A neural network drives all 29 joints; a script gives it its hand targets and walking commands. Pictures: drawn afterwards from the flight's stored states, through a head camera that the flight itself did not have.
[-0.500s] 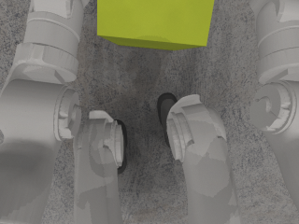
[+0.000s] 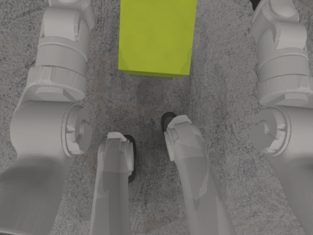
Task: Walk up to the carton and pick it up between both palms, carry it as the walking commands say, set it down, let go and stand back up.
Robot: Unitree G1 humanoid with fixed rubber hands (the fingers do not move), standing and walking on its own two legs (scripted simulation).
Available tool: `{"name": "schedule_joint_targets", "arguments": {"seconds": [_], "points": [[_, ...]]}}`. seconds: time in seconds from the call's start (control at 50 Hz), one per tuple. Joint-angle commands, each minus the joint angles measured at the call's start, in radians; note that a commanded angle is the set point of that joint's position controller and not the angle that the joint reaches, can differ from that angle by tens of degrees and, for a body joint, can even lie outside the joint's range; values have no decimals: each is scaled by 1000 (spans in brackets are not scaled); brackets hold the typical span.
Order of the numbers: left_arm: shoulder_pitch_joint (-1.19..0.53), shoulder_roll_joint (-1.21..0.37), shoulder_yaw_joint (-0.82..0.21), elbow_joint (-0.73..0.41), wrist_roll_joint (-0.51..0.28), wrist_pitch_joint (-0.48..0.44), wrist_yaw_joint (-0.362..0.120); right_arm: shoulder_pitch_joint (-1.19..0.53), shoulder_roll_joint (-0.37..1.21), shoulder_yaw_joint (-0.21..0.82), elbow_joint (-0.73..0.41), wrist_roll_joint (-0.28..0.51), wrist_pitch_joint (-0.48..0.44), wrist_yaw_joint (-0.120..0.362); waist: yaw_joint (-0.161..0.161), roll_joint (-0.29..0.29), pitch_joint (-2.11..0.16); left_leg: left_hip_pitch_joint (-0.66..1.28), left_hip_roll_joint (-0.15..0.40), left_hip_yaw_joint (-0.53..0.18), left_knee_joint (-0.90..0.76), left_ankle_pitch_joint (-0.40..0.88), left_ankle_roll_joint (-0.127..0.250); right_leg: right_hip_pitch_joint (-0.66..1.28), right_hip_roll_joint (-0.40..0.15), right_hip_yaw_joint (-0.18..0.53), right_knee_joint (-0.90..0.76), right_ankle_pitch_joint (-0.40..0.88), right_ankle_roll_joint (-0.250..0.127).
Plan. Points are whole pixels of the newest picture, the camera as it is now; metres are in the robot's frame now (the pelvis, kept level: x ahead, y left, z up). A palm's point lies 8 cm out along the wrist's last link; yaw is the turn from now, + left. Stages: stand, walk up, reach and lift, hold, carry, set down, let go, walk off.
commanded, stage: set down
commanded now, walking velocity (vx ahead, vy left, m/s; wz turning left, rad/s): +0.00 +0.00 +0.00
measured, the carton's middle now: (155, 28) +0.55 -0.11 -0.37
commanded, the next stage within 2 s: let go in 0.68 s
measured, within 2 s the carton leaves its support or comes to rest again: neither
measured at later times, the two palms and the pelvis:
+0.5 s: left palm out of the picture +0.59 +0.03 +0.03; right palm out of the picture +0.50 -0.31 +0.02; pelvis +0.03 +0.00 +0.13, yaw -1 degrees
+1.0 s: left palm out of the picture +0.49 +0.08 +0.07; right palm out of the picture +0.44 -0.29 +0.07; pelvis +0.07 -0.03 +0.21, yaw -1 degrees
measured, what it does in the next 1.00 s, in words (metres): rises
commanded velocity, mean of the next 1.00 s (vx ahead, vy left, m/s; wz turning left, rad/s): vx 0.00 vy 0.00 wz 0.00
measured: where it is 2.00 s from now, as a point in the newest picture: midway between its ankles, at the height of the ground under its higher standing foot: (151, 155)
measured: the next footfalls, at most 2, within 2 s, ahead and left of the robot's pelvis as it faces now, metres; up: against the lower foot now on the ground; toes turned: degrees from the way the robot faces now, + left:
none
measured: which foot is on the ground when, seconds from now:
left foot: down 0.00-1.00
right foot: down 0.00-1.00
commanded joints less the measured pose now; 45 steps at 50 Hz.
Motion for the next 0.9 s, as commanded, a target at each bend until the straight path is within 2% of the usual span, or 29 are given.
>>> {"name": "schedule_joint_targets", "arguments": {"seconds": [0.0, 0.14, 0.34, 0.48, 0.56, 0.64, 0.7, 0.78, 0.84, 0.88], "points": [[-268, 52, -1, -140, 10, -15, 1, -210, -129, -21, -125, -8, -20, 6, -70, 29, -1224, 229, -26, 70, -235, 174, -30, 1067, 18, -47, -147, 475, 35], [-203, 17, 6, -186, 26, -15, 3, -150, -133, -46, -150, -11, -32, 30, -71, 49, -1260, 380, -27, 54, -371, 271, -43, 1126, 19, -60, -271, 576, 36], [-118, -11, 35, -198, 49, -32, -5, -73, -112, -64, -153, -30, -52, 63, -57, 29, -1246, 524, -15, 32, -584, 339, -46, 1271, 8, -51, -473, 652, 41], [-65, -31, 58, -168, 65, -54, -24, -20, -77, -84, -153, -68, -72, 80, -47, 19, -1188, 612, 2, 17, -742, 338, -45, 1338, -3, -45, -632, 622, 47], [-48, -49, 96, -116, 97, -72, -33, -15, -37, -88, -110, -114, -92, 87, -23, 8, -1076, 623, 15, 2, -825, 322, -42, 1313, -10, -47, -718, 555, 50], [9, -69, 137, -105, 140, -82, -33, 14, -27, -102, -82, -167, -106, 86, -13, -7, -1077, 638, 21, -2, -869, 354, -43, 1378, -12, -32, -760, 581, 44], [77, -90, 153, -131, 165, -90, -24, 51, -22, -100, -97, -196, -110, 87, -11, -24, -1113, 640, 22, 1, -897, 390, -41, 1492, -16, -11, -780, 654, 36], [200, -120, 145, -230, 182, -101, 3, 145, -28, -69, -159, -203, -108, 102, 2, -39, -1214, 698, 21, 4, -939, 491, -40, 1688, -26, 14, -800, 817, 24], [393, -156, 102, -340, 176, -113, 24, 335, -19, -14, -237, -194, -110, 118, 14, -47, -1317, 774, 17, 3, -971, 609, -42, 1867, -35, 37, -811, 994, 12], [514, -165, 70, -419, 161, -128, 27, 464, -11, 28, -313, -176, -118, 123, 15, -65, -1303, 746, 14, -1, -1003, 627, -42, 1999, -49, 67, -823, 1103, 2]]}}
